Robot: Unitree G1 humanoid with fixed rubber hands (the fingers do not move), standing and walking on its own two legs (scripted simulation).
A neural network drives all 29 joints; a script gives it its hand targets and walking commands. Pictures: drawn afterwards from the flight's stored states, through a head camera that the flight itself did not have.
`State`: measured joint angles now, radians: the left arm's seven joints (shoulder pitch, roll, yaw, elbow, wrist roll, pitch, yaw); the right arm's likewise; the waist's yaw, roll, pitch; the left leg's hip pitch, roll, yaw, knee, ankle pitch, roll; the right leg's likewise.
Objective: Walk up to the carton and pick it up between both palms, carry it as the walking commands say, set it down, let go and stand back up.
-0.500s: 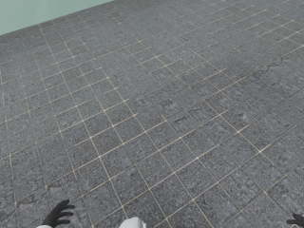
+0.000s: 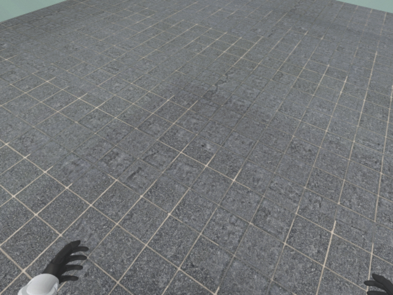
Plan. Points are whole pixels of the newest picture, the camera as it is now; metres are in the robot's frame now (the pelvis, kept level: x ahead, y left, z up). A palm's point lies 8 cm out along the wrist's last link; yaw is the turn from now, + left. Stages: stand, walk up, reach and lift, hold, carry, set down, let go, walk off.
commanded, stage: walk up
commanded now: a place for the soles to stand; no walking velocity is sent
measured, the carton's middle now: out of the picture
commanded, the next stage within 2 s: none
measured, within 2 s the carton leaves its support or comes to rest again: neither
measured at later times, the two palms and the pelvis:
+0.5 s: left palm (148, 202) +0.34 +0.14 -0.08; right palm out of the picture +0.00 -0.44 -0.04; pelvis +0.07 -0.08 +0.01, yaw -27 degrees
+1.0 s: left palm (236, 162) +0.49 -0.11 -0.10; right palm out of the picture -0.04 -0.53 -0.06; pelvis +0.18 -0.24 +0.00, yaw -52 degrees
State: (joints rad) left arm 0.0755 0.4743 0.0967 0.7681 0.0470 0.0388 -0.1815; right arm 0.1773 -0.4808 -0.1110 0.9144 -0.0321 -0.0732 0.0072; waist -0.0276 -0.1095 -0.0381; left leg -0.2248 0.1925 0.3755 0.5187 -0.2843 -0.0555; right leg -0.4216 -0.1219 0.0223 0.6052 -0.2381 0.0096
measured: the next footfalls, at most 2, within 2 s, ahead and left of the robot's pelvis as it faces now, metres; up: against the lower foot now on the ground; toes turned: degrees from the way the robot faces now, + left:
right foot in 0.02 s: +0.09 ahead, -0.17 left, +0.00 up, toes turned -3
left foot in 0.24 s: +0.15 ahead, +0.05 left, +0.00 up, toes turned -5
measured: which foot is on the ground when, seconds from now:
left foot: down 0.00-0.04, up 0.06-0.22, down 0.24-0.64, up 0.66-0.88, down 0.90-1.00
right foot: up 0.00-0.00, down 0.02-0.26, up 0.28-0.60, down 0.62-0.90, up 0.92-1.00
